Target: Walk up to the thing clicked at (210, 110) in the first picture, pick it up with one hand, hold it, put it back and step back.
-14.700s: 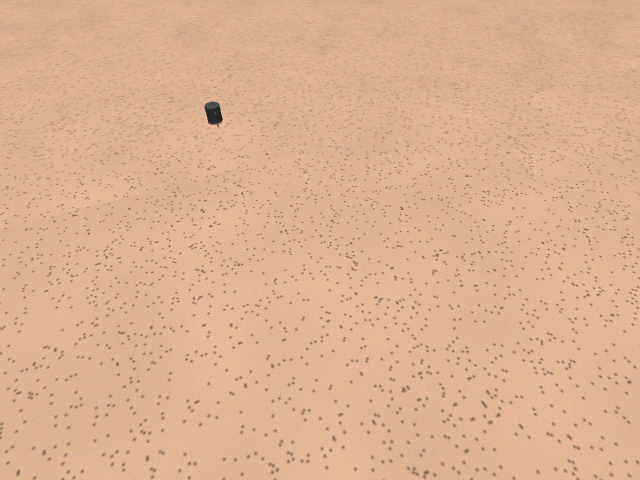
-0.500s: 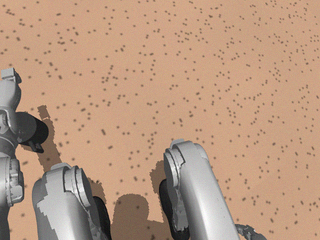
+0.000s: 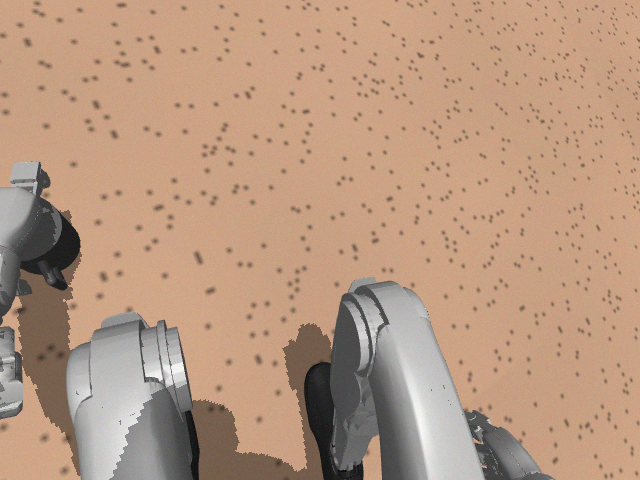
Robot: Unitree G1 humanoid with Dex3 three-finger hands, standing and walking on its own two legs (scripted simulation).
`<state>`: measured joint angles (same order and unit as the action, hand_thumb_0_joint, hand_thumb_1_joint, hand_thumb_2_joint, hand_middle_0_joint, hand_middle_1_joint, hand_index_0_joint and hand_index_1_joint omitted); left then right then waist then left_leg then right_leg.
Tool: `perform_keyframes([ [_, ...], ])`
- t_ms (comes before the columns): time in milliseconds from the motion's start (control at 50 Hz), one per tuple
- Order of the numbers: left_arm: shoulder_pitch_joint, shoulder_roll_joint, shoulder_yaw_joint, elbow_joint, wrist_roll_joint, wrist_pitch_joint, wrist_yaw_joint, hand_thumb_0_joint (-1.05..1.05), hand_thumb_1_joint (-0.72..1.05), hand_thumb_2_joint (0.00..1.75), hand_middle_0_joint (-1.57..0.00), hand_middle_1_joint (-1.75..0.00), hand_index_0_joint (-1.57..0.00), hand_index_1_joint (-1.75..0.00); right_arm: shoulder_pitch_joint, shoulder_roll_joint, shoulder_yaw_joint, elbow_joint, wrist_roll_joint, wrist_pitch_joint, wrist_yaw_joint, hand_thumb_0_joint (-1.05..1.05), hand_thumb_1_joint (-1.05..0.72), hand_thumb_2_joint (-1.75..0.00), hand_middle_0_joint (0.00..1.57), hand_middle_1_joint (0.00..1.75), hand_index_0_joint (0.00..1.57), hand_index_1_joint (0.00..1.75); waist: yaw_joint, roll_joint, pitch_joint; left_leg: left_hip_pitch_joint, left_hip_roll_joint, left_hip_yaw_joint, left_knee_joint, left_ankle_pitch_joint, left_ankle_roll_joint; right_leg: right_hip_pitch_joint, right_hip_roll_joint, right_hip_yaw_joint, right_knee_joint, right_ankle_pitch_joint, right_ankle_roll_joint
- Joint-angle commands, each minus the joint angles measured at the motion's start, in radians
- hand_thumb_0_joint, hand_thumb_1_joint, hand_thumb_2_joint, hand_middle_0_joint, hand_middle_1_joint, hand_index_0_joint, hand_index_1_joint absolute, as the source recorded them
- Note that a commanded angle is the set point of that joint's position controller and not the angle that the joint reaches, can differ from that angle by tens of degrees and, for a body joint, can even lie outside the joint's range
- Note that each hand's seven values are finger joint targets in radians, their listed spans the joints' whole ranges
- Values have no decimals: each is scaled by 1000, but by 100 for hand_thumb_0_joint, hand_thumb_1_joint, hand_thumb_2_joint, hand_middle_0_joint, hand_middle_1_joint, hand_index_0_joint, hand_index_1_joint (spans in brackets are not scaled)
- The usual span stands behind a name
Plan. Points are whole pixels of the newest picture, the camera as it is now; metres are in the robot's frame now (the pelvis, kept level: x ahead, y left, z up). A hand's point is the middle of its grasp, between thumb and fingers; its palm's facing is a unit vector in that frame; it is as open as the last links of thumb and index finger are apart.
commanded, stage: rest palm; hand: left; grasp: from above
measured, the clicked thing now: (40, 248) +0.43 +0.31 -0.26
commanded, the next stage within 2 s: close in 0.60 s
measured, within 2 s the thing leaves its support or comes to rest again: neither
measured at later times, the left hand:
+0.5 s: hand (30, 243) +0.42 +0.31 -0.23, palm faces -0.48 -0.18 -0.86, open 14.3 cm
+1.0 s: hand (25, 240) +0.43 +0.32 -0.23, palm faces -0.43 -0.14 -0.89, open 13.5 cm
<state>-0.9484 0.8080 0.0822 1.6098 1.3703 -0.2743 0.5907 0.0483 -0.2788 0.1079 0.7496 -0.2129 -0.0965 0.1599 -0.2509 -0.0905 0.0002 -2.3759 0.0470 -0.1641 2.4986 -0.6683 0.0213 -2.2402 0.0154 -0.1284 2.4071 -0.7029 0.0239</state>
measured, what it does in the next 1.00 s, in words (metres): stands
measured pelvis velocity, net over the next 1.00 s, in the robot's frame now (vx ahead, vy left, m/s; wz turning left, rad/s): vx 0.00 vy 0.00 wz -0.05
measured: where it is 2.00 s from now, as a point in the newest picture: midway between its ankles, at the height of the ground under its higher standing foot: (262, 469)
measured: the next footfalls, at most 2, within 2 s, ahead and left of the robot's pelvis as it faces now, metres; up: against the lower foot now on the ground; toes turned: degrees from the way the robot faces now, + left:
none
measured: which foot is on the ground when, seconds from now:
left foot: down 0.00-1.00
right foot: down 0.00-1.00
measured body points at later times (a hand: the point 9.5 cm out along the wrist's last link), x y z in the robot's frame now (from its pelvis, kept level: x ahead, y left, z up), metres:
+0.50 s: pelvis +0.00 -0.01 -0.01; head +0.27 +0.08 +0.35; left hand +0.45 +0.32 -0.18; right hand +0.03 -0.26 -0.10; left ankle +0.08 +0.12 -0.27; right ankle +0.10 -0.12 -0.27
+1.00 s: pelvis +0.00 +0.00 -0.01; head +0.25 +0.10 +0.35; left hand +0.45 +0.32 -0.18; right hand +0.08 -0.26 -0.09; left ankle +0.08 +0.12 -0.27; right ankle +0.10 -0.12 -0.27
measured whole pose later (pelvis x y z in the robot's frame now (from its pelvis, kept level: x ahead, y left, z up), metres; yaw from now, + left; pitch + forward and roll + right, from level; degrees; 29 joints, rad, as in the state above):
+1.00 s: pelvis +0.00 +0.00 -0.01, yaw -3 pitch +27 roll -12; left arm -0.96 0.91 0.19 1.73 1.29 -0.22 0.64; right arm 0.04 -0.31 0.20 0.73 -0.28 -0.23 0.26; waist -0.31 -0.10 0.10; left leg -2.37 0.06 -0.22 2.56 -0.70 0.01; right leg -2.24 0.05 -0.17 2.43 -0.69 0.03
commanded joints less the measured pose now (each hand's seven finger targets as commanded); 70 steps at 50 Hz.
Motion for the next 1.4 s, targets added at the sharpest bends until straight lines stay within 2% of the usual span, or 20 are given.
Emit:
perform_keyframes([
  [0, -314, 218, 58, -72, -25, 64, 75, 0, -54, 100, -6, -98, -5, -99, 226, -290, -67, 13, -18, -25, 18, 0, -89, -90, 20, 30, 20, 30, -49, 469, -565, 593, -12, 63, -275, 132, -16, 151, 39, -102, -199, 217, -47],
  [40, -354, 248, 60, -100, -39, 74, 62, 0, -53, 98, -6, -100, -5, -100, 219, -287, -62, 8, -22, -40, 31, 0, -90, -90, 20, 30, 20, 30, -58, 456, -579, 552, -9, 76, -248, 122, -8, 180, 48, -89, -216, 215, -48],
  [100, -304, 336, 139, -100, -69, 93, 49, 0, -53, 97, -6, -100, -6, -100, 233, -296, -56, -7, -25, -54, 37, 0, -89, -90, 20, 30, 20, 30, -40, 418, -618, 523, -12, 91, -207, 156, 3, 263, 46, -68, -225, 247, -42],
  [180, -271, 282, 119, -56, -130, 92, -5, 0, -54, 97, -5, -101, -5, -101, 235, -282, -43, -19, -28, -74, 52, 0, -90, -90, 20, 30, 20, 30, -61, 344, -590, 452, -10, 86, -181, 151, 16, 314, 52, -56, -237, 252, -38],
  [220, -194, 329, 155, -55, -153, 88, -31, 0, -54, 97, -5, -100, -5, -100, 252, -282, -43, -14, -27, -69, 47, 0, -90, -90, 20, 30, 20, 30, -27, 331, -628, 435, -9, 83, -188, 175, 19, 380, 56, -55, -247, 273, -33],
  [300, -203, 321, 121, -105, -165, 49, -86, 0, -54, 97, -5, -100, -5, -100, 272, -281, -29, 3, -32, -61, 54, 0, -90, -90, 20, 30, 20, 30, -56, 349, -626, 453, -6, 70, -176, 200, 16, 395, 59, -66, -230, 309, -33],
  [360, -164, 331, 136, -131, -175, 2, -87, 0, -54, 99, -6, -98, -5, -99, 278, -275, -14, 3, -28, -46, 51, 0, -89, -90, 20, 30, 20, 30, -43, 334, -637, 455, -4, 60, -177, 220, 14, 430, 64, -76, -232, 332, -31],
  [480, -186, 379, 150, -139, -103, -67, -19, 0, -54, 99, -6, -96, -5, -97, 252, -308, -10, 4, -44, -47, 55, 0, -89, -90, 20, 30, 20, 30, -49, 405, -568, 488, 0, 52, -176, 165, -3, 335, 72, -99, -206, 265, -47],
  [620, -185, 304, 74, -56, -37, -31, 75, 0, -52, 102, -7, -97, -5, -98, 199, -313, -8, 6, -56, -79, 64, 0, -89, -90, 20, 30, 20, 30, -53, 442, -491, 492, 1, 47, -214, 92, -15, 221, 80, -120, -197, 191, -57],
  [680, -216, 281, 70, -18, -43, -1, 96, 0, -53, 106, -8, -98, -5, -100, 206, -324, -11, 5, -60, -103, 77, 0, -89, -90, 20, 30, 20, 30, -81, 420, -481, 502, 2, 32, -209, 108, -15, 206, 76, -133, -184, 214, -50],
  [760, -234, 270, 52, -5, -72, 35, 114, 0, -37, 99, -13, -105, -15, -103, 189, -327, -8, 14, -58, -125, 87, 0, -89, -90, 20, 30, 20, 30, -71, 429, -497, 503, 6, 27, -215, 117, -15, 213, 77, -132, -193, 225, -48],
  [800, -254, 345, 108, -17, -61, 48, 107, 0, -37, 95, -13, -104, -14, -102, 200, -340, -11, 2, -59, -132, 93, 0, -89, -90, 20, 30, 20, 30, -77, 442, -520, 521, 6, 37, -199, 151, -13, 249, 72, -125, -187, 257, -42],
  [860, -266, 310, 86, -2, -89, 60, 90, 0, -37, 94, -13, -105, -15, -102, 183, -330, -4, -14, -55, -141, 97, 0, -89, -90, 20, 30, 20, 30, -83, 421, -515, 488, 9, 41, -178, 159, -6, 275, 73, -114, -200, 273, -40],
  [900, -241, 345, 117, 37, -96, 67, 81, 0, -34, 92, -15, -104, -17, -102, 214, -333, 3, -2, -60, -137, 97, 0, -89, -90, 20, 30, 20, 30, -95, 361, -499, 449, 3, 49, -166, 153, 6, 314, 73, -105, -220, 275, -33],
  [940, -210, 367, 142, 41, -110, 61, 66, 0, -32, 94, -17, -105, -19, -103, 218, -322, 9, 0, -57, -134, 93, 0, -89, -90, 20, 30, 20, 30, -72, 372, -517, 450, 2, 45, -183, 155, 4, 327, 74, -108, -220, 263, -38],
  [980, -205, 359, 126, 57, -119, 50, 49, 0, -30, 96, -17, -108, -20, -105, 204, -317, 18, -10, -60, -130, 91, 0, -89, -90, 20, 30, 20, 30, -80, 358, -498, 426, 3, 39, -183, 120, 8, 322, 74, -109, -220, 231, -39],
  [1100, -157, 356, 110, 50, -121, 16, 24, 0, -24, 97, -22, -106, -24, -104, 198, -311, 33, -17, -62, -108, 77, 0, -89, -90, 20, 30, 20, 30, -69, 350, -517, 438, 2, 33, -182, 145, 7, 356, 81, -112, -224, 258, -36],
  [1160, -191, 347, 76, 56, -106, -5, 15, 0, -22, 95, -24, -105, -26, -103, 192, -316, 44, -24, -63, -105, 76, 0, -89, -90, 20, 30, 20, 30, -93, 360, -467, 437, 3, 25, -190, 111, 3, 302, 79, -126, -208, 225, -41],
  [1300, -178, 376, 94, 15, -81, -23, 43, 0, -16, 95, -30, -102, -32, -100, 190, -327, 48, -25, -70, -102, 67, 0, -89, -90, 20, 30, 20, 30, -66, 380, -501, 449, 6, 27, -194, 116, -2, 326, 90, -120, -221, 228, -42],
  [1380, -197, 343, 67, 42, -64, -14, 59, 0, -9, 96, -35, -100, -37, -99, 189, -322, 46, -23, -73, -110, 72, 0, -89, -90, 20, 30, 20, 30, -91, 387, -460, 453, 8, 18, -196, 97, -7, 266, 86, -136, -199, 216, -44],
])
